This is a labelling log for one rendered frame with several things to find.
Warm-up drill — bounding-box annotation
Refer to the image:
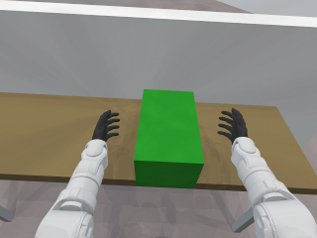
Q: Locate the left robot upper arm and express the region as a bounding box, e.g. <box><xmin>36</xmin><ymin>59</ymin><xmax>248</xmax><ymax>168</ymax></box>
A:
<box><xmin>37</xmin><ymin>210</ymin><xmax>94</xmax><ymax>238</ymax></box>

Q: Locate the left robot forearm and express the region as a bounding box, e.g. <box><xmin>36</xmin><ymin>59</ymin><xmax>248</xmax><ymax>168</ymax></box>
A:
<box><xmin>35</xmin><ymin>139</ymin><xmax>108</xmax><ymax>238</ymax></box>

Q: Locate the robot right hand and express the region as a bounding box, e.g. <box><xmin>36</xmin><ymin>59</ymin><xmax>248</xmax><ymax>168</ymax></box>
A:
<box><xmin>217</xmin><ymin>108</ymin><xmax>249</xmax><ymax>145</ymax></box>

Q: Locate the table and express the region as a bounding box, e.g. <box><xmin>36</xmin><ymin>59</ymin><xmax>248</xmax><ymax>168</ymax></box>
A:
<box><xmin>0</xmin><ymin>92</ymin><xmax>317</xmax><ymax>233</ymax></box>

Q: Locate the carton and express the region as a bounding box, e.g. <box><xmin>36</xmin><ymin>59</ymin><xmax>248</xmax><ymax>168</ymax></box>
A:
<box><xmin>134</xmin><ymin>89</ymin><xmax>204</xmax><ymax>189</ymax></box>

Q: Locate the right robot upper arm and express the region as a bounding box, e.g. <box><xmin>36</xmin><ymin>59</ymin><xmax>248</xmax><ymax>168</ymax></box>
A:
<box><xmin>253</xmin><ymin>199</ymin><xmax>317</xmax><ymax>238</ymax></box>

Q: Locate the right robot forearm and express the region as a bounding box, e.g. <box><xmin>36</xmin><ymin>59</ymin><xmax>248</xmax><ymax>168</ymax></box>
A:
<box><xmin>231</xmin><ymin>137</ymin><xmax>317</xmax><ymax>230</ymax></box>

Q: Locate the robot left hand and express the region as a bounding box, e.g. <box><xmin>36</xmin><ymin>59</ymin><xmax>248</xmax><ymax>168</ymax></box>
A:
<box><xmin>91</xmin><ymin>110</ymin><xmax>120</xmax><ymax>142</ymax></box>

